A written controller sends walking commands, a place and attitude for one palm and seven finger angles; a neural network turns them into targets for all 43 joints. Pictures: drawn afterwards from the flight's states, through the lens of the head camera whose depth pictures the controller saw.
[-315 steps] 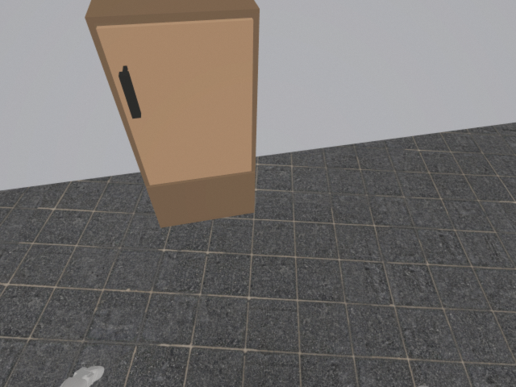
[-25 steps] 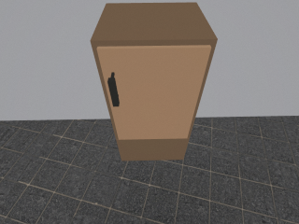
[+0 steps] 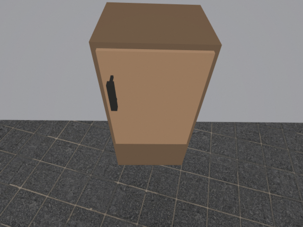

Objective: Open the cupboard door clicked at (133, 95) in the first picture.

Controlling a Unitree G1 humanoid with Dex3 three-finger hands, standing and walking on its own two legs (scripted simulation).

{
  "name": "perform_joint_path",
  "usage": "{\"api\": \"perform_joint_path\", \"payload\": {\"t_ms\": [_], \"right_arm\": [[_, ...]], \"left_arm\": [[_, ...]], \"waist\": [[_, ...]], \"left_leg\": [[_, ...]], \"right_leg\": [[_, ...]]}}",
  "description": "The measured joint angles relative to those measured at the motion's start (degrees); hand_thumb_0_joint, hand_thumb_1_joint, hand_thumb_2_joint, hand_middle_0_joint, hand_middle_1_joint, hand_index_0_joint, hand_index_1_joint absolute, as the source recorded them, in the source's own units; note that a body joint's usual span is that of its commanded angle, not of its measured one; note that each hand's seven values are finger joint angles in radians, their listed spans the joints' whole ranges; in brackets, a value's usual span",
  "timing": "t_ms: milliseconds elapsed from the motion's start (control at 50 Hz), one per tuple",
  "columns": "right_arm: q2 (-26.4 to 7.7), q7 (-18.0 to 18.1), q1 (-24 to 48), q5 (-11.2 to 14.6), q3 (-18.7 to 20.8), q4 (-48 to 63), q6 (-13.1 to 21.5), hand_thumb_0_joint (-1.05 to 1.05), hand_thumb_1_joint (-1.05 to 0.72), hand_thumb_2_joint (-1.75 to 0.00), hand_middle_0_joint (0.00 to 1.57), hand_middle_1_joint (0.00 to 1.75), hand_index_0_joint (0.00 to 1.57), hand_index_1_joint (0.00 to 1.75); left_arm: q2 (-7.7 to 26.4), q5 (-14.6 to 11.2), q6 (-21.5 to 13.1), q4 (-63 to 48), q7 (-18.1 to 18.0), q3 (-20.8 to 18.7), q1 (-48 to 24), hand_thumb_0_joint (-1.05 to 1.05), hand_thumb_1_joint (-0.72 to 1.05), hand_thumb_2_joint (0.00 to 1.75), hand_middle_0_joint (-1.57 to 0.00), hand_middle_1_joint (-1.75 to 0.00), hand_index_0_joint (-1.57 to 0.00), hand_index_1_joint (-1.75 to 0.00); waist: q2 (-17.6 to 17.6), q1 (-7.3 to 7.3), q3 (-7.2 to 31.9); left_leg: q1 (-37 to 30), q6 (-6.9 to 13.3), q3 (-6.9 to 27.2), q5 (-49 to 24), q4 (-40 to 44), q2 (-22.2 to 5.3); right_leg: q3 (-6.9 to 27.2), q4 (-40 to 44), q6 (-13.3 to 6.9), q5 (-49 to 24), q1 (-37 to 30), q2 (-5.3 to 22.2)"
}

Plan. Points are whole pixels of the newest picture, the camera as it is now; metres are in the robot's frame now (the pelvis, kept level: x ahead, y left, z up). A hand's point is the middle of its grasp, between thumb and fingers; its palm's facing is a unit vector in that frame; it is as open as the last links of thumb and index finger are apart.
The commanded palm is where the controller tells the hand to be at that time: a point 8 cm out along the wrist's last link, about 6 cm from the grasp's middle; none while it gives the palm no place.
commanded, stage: shuffle to correct the standing spot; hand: left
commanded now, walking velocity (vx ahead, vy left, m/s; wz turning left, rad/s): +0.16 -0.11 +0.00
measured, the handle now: (113, 93) +0.60 +0.19 -0.02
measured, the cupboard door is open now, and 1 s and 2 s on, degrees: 0 0 0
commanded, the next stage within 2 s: come to a stop and stand still in 0.08 s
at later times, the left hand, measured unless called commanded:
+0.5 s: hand out of the picture +0.05 +0.16 -0.18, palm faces +0.06 -0.98 -0.19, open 7.3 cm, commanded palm none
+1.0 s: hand out of the picture +0.06 +0.12 -0.15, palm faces +0.11 -0.96 -0.25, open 7.3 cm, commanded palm none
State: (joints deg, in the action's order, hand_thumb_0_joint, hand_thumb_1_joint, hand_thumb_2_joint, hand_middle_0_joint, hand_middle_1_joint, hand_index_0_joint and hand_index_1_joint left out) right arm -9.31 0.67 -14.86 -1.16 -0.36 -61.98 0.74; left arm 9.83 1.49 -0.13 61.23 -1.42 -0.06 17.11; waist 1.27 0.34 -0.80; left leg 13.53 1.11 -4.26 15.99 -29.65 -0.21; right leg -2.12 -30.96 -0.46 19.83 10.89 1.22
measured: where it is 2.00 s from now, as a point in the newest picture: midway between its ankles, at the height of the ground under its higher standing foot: outside the picture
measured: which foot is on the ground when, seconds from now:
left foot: down 0.00-0.14, up 0.16-0.30, down 0.32-0.68, up 0.70-1.00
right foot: down 0.00-0.34, up 0.36-0.66, down 0.68-1.00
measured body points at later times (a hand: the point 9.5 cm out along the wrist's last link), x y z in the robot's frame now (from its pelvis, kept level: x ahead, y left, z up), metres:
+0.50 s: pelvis +0.07 -0.01 +0.00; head +0.10 +0.00 +0.45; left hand +0.04 +0.21 -0.16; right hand +0.15 -0.24 -0.14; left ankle +0.07 +0.08 -0.73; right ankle +0.04 -0.14 -0.70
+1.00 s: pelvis +0.03 -0.08 +0.01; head +0.06 -0.09 +0.46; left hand +0.06 +0.17 -0.13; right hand +0.07 -0.32 -0.15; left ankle +0.00 +0.07 -0.66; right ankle +0.08 -0.16 -0.73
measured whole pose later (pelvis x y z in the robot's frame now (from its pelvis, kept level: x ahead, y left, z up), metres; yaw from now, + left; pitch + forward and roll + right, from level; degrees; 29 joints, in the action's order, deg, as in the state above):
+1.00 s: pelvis +0.03 -0.08 +0.01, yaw +3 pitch +1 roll +3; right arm -11.7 -1.2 -14.3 -1.4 2.7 -58.6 -4.0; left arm 10.0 1.5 -0.3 54.4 -1.7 -1.8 15.8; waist 1.2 -1.7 -2.1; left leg 24.7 -2.8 -1.9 20.2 -56.8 -1.1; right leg -5.6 -26.1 -3.0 10.5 16.6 3.0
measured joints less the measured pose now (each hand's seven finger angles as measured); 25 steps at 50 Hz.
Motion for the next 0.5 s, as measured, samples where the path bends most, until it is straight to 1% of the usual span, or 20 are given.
{"api": "perform_joint_path", "payload": {"t_ms": [80, 120, 140, 160, 200, 240, 260, 280, 300, 320, 340, 380, 400, 440, 500], "right_arm": [[0.48, -0.19, -1.37, -0.14, 0.38, -0.04, -0.43, 0.01, -0.91, -0.9, 0.2, 0.3, 0.2, 0.3], [0.55, -0.17, -1.93, -0.12, 0.48, -0.12, -0.4, 0.01, -0.91, -0.9, 0.2, 0.3, 0.2, 0.3], [0.55, -0.15, -2.12, -0.09, 0.5, -0.16, -0.35, 0.01, -0.91, -0.9, 0.2, 0.3, 0.2, 0.3], [0.59, -0.15, -2.23, -0.09, 0.52, -0.24, -0.32, 0.01, -0.91, -0.9, 0.2, 0.3, 0.2, 0.3], [0.79, -0.23, -2.09, -0.11, 0.63, -0.41, -0.42, 0.01, -0.91, -0.9, 0.2, 0.3, 0.2, 0.3], [0.78, -0.09, -1.3, -0.07, 0.83, -0.58, -0.59, 0.01, -0.92, -0.9, 0.2, 0.3, 0.2, 0.3], [0.64, 0.0, -0.66, 0.08, 0.89, -0.55, -0.58, 0.01, -0.92, -0.9, 0.2, 0.3, 0.2, 0.3], [0.47, 0.09, 0.13, 0.28, 0.84, -0.4, -0.42, 0.01, -0.92, -0.9, 0.2, 0.3, 0.2, 0.3], [0.27, 0.22, 0.98, 0.44, 0.73, -0.13, -0.02, 0.01, -0.92, -0.9, 0.2, 0.3, 0.2, 0.3], [0.03, 0.42, 1.77, 0.53, 0.69, 0.24, 0.62, 0.01, -0.92, -0.9, 0.2, 0.3, 0.2, 0.3], [0.18, 0.76, 2.54, 0.59, 0.65, 0.55, 1.18, 0.01, -0.92, -0.9, 0.2, 0.3, 0.2, 0.3], [0.68, 1.15, 3.45, 0.93, 0.37, 1.33, 1.57, 0.01, -0.92, -0.9, 0.2, 0.3, 0.2, 0.3], [0.83, 1.27, 3.82, 0.98, 0.25, 1.67, 1.63, 0.01, -0.92, -0.9, 0.2, 0.3, 0.2, 0.3], [0.8, 1.84, 4.74, 1.01, 0.46, 2.33, 1.46, 0.01, -0.93, -0.9, 0.2, 0.3, 0.2, 0.3], [0.32, 2.09, 6.19, 0.81, 0.98, 3.43, 0.73, 0.0, -0.94, -0.9, 0.2, 0.3, 0.2, 0.3]], "left_arm": [[0.09, 0.26, -0.14, -0.2, 0.54, -0.37, 1.43, 0.0, 0.91, 0.9, -0.2, -0.3, -0.2, -0.3], [-0.09, 0.22, -0.49, -0.21, 0.65, -0.51, 2.31, 0.0, 0.91, 0.9, -0.2, -0.3, -0.2, -0.3], [-0.22, 0.17, -0.75, -0.18, 0.63, -0.58, 2.78, 0.0, 0.91, 0.9, -0.2, -0.3, -0.2, -0.3], [-0.32, 0.12, -1.08, -0.1, 0.56, -0.69, 3.29, 0.0, 0.91, 0.9, -0.2, -0.3, -0.2, -0.3], [-0.51, 0.15, -1.81, 0.25, 0.29, -0.96, 4.26, 0.0, 0.91, 0.9, -0.2, -0.3, -0.2, -0.3], [-0.83, 0.42, -2.3, 0.6, -0.19, -1.11, 5.31, 0.0, 0.91, 0.9, -0.2, -0.3, -0.2, -0.3], [-1.04, 0.52, -2.38, 0.79, -0.47, -1.1, 5.85, 0.0, 0.91, 0.9, -0.2, -0.3, -0.2, -0.3], [-1.26, 0.47, -2.3, 1.04, -0.72, -1.0, 6.39, 0.0, 0.91, 0.9, -0.2, -0.3, -0.2, -0.3], [-1.52, 0.24, -2.08, 1.41, -0.9, -0.82, 6.94, 0.0, 0.91, 0.9, -0.2, -0.3, -0.2, -0.3], [-1.88, -0.08, -1.71, 1.84, -1.02, -0.64, 7.45, 0.0, 0.91, 0.9, -0.2, -0.3, -0.2, -0.3], [-1.98, -0.6, -1.18, 2.54, -1.14, -0.47, 7.51, 0.0, 0.91, 0.9, -0.2, -0.3, -0.2, -0.3], [-1.91, -1.07, -0.01, 3.31, -1.38, -0.35, 7.13, 0.0, 0.91, 0.9, -0.2, -0.3, -0.2, -0.3], [-1.85, -1.04, 0.49, 3.32, -1.48, -0.4, 6.57, 0.0, 0.91, 0.9, -0.2, -0.3, -0.2, -0.3], [-1.7, -0.8, 1.18, 2.59, -1.58, -0.56, 4.47, 0.0, 0.91, 0.9, -0.2, -0.3, -0.2, -0.3], [-1.15, -0.53, 1.56, -0.02, -1.55, -1.1, 0.49, 0.0, 0.91, 0.9, -0.2, -0.3, -0.2, -0.3]], "waist": [[-0.06, -0.17, 0.49], [-0.52, -0.35, 0.49], [-0.79, -0.43, 0.42], [-0.92, -0.45, 0.32], [-0.74, -0.7, -0.1], [-0.22, -1.43, -0.84], [0.09, -1.86, -1.33], [0.42, -2.2, -1.85], [0.6, -2.34, -2.39], [0.4, -2.25, -2.92], [0.88, -2.05, -3.33], [1.88, -2.15, -3.23], [1.91, -2.1, -3.09], [1.24, -1.88, -3.27], [-0.03, -1.56, -4.26]], "left_leg": [[0.69, -0.48, 0.93, 1.64, -1.64, -0.31], [1.17, -0.81, 1.5, 2.76, -2.91, -0.87], [1.55, -0.65, 1.85, 3.52, -3.95, -1.21], [2.22, -0.19, 1.82, 4.25, -5.63, -1.61], [4.35, 0.38, 1.25, 8.28, -11.41, -2.08], [6.44, 0.62, 0.38, 11.86, -16.04, -1.97], [6.94, 0.58, -0.05, 12.19, -15.88, -1.76], [6.77, 0.45, -0.49, 10.43, -13.33, -1.47], [5.82, 0.35, -0.81, 5.29, -8.78, -1.18], [4.85, 0.83, -0.89, -2.2, -5.79, -1.37], [4.34, 1.21, -1.31, -2.61, -6.24, -1.22], [2.35, 1.76, -2.51, 1.1, -5.5, -0.8], [1.25, 1.83, -2.82, 1.95, -4.2, -0.73], [-0.22, 1.57, -2.79, 1.36, -1.52, -0.75], [-0.89, 1.15, -2.12, -0.87, 1.19, -0.95]], "right_leg": [[-0.9, -1.21, -0.6, 1.81, 0.17, -0.3], [-1.43, -1.27, -1.04, 2.55, -0.06, -0.88], [-1.76, -1.27, -1.29, 2.92, -0.26, -1.25], [-2.12, -1.3, -1.54, 3.34, -0.5, -1.56], [-2.88, -0.9, -2.0, 4.02, -1.46, -1.93], [-3.2, 0.16, -2.14, 4.27, -2.92, -2.01], [-3.14, 0.62, -2.01, 4.35, -3.62, -1.96], [-2.93, 0.69, -1.8, 4.55, -4.15, -1.87], [-2.67, -0.14, -1.58, 4.91, -4.32, -1.85], [-2.52, -2.39, -1.27, 5.27, -3.9, -2.06], [-2.16, -5.97, -0.72, 5.3, -2.76, -1.66], [-0.43, -13.3, -0.01, 9.5, 0.38, -1.02], [0.07, -15.62, 0.23, 10.81, 1.83, -0.77], [0.07, -17.53, 0.74, 11.11, 4.54, 0.13], [-0.03, -17.72, 1.36, 8.27, 8.3, 1.37]]}}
